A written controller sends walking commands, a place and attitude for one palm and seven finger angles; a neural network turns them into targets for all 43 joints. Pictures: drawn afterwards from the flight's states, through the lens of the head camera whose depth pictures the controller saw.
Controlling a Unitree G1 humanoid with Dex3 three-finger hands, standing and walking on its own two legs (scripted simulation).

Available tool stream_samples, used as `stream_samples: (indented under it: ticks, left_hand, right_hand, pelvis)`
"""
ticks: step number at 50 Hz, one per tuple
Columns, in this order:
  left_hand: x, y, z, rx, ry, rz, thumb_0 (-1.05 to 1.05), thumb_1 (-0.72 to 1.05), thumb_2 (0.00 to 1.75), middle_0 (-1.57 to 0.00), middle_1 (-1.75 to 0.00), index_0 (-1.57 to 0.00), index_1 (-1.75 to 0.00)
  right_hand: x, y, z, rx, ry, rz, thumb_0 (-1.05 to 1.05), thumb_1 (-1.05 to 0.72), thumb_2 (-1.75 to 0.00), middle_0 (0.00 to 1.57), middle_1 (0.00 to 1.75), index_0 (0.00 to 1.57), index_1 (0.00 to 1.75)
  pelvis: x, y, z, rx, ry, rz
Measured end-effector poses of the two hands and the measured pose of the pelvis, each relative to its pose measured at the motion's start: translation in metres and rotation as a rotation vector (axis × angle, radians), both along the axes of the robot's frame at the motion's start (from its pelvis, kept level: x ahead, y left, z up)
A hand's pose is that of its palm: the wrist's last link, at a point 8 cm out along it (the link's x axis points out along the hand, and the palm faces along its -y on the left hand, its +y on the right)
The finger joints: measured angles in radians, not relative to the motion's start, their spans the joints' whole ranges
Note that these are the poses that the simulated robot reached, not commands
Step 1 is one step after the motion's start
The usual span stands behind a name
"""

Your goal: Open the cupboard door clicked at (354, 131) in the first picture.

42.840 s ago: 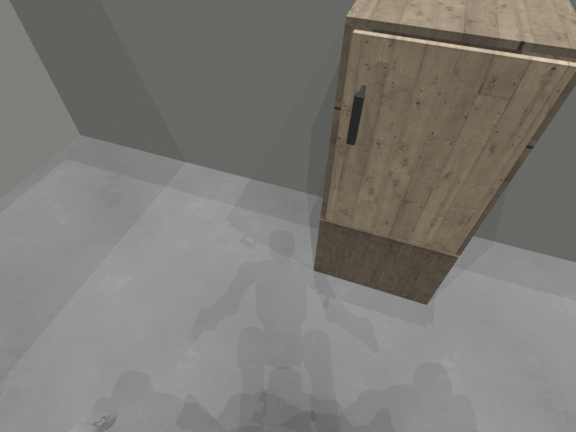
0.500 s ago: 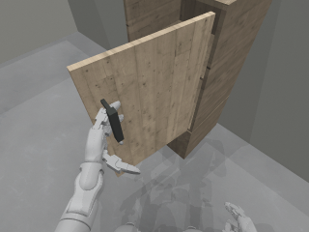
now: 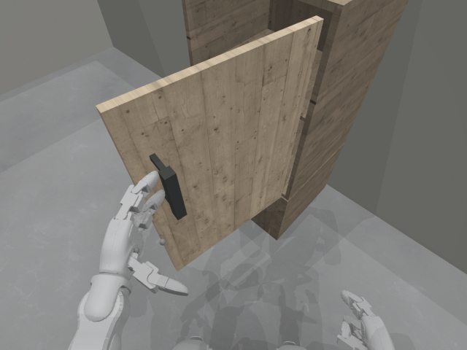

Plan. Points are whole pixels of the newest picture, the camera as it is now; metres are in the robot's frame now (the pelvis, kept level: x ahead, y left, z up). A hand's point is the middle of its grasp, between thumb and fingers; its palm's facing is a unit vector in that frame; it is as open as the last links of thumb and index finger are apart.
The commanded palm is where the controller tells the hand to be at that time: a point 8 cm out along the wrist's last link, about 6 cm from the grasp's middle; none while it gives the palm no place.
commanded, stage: slide the hand sideways off the handle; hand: left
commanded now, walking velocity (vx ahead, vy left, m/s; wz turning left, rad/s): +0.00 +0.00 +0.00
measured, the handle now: (168, 187) +0.37 +0.14 +0.07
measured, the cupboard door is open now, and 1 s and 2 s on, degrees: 81 81 81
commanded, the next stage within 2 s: draw the hand back to the body in 0.56 s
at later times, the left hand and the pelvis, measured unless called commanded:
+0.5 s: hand (120, 262) +0.24 +0.19 +0.06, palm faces +0.01 -1.00 -0.06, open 16.3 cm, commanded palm +0.21 +0.25 +0.06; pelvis +0.00 -0.02 -0.01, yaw +1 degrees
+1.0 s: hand (87, 270) +0.21 +0.21 +0.10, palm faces +0.02 -1.00 -0.07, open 16.3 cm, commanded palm +0.18 +0.27 +0.11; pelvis +0.00 +0.00 +0.01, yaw +1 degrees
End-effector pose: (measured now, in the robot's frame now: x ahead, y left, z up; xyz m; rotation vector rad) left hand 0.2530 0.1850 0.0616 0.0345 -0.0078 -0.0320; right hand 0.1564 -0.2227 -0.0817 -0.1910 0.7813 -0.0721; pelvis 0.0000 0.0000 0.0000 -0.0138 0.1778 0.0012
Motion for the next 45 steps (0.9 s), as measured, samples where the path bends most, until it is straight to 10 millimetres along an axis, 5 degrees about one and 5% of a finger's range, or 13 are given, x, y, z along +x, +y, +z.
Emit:
stream_samples:
  ticks: [26,37,45]
  left_hand:
    - [-0.037,0.059,0.000,0.024,0.035,0.042,-0.01,-0.50,0.30,-0.16,-0.30,-0.16,-0.31]
    - [-0.039,0.061,0.001,-0.005,0.024,0.000,-0.01,-0.50,0.30,-0.15,-0.30,-0.15,-0.30]
    - [-0.052,0.068,0.030,0.025,-0.004,0.029,-0.01,-0.50,0.30,-0.16,-0.30,-0.15,-0.30]
  right_hand:
    - [0.009,-0.033,-0.001,-0.065,-0.050,-0.015,0.02,-0.91,-0.90,0.20,0.30,0.21,0.30]
    - [0.006,-0.022,0.001,-0.066,-0.087,-0.009,0.02,-0.91,-0.90,0.20,0.30,0.21,0.30]
    - [0.008,-0.003,0.015,-0.020,-0.128,-0.018,0.02,-0.91,-0.90,0.20,0.30,0.21,0.30]
  pelvis:
    - [0.002,-0.017,-0.007,-0.008,0.017,0.017]
    - [-0.002,-0.009,-0.009,-0.018,0.019,0.018]
    - [0.001,-0.002,0.000,-0.020,-0.014,0.015]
